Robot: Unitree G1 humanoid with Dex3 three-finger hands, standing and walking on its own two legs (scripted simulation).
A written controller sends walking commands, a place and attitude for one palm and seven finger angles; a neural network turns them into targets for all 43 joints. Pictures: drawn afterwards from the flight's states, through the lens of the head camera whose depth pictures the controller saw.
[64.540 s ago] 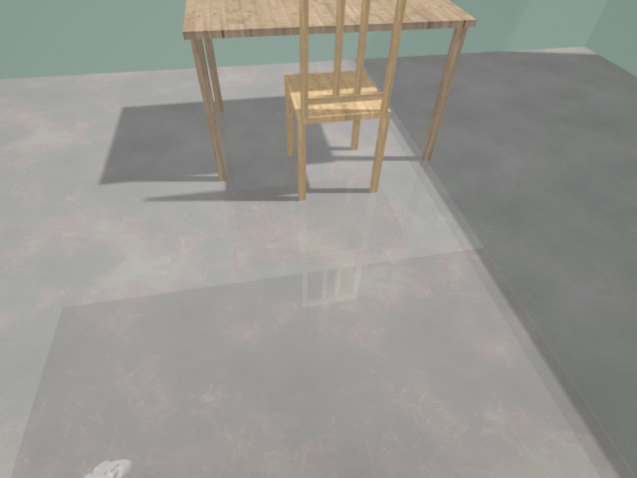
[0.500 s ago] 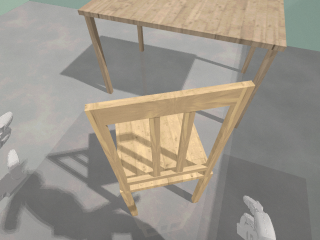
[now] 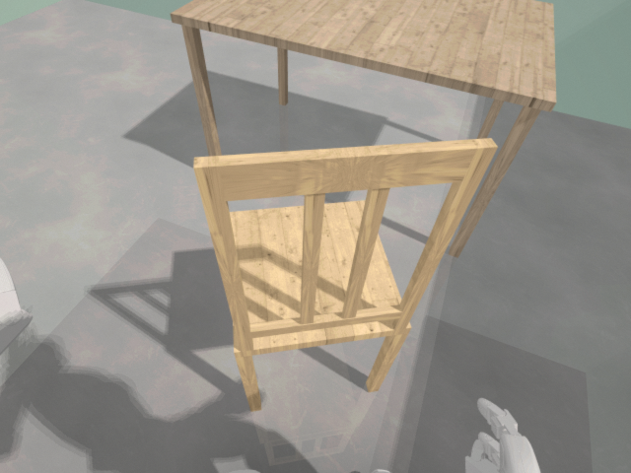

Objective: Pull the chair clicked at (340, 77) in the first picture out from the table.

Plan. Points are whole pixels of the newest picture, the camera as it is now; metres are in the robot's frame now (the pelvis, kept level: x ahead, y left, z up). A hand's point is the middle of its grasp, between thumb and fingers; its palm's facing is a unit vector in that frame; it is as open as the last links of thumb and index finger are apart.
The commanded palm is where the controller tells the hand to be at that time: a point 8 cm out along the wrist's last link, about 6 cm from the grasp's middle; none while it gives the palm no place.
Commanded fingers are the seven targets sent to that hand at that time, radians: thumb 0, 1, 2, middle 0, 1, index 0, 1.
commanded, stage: step back with the hand held close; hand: left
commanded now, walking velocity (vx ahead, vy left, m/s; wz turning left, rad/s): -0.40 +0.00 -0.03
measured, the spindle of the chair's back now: (309, 269) +0.43 +0.03 -0.05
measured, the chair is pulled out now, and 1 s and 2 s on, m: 0.56 0.56 0.56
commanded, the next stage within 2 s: stop stepping back and stand still in 0.80 s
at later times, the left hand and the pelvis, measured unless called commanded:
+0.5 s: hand (6, 365) +0.16 +0.25 +0.19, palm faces +0.47 -0.72 -0.51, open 7.4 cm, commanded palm +0.11 +0.28 +0.19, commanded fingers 0.00 0.90 0.90 -0.20 -0.30 -0.20 -0.30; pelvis -0.03 -0.03 +0.00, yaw +1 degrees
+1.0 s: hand out of the picture +0.07 +0.18 +0.18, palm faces +0.31 -0.80 -0.51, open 7.4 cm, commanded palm +0.02 +0.23 +0.19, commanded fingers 0.00 0.90 0.90 -0.20 -0.30 -0.20 -0.30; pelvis -0.14 -0.06 +0.01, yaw -3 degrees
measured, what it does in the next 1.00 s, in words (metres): walks backwards: right foot, then left foot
